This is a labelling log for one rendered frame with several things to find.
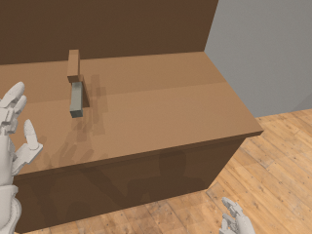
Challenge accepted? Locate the counter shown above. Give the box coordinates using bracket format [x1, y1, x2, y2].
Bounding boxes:
[0, 0, 264, 234]

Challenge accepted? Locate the robot left forearm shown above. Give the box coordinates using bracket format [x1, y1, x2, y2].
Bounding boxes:
[0, 184, 22, 234]

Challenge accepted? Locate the robot right hand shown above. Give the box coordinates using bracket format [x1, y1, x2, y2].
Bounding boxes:
[218, 197, 255, 234]

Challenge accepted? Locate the tap lever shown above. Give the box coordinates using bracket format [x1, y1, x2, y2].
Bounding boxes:
[69, 82, 83, 118]

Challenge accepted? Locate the robot left hand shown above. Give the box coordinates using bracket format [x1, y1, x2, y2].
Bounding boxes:
[0, 81, 43, 186]

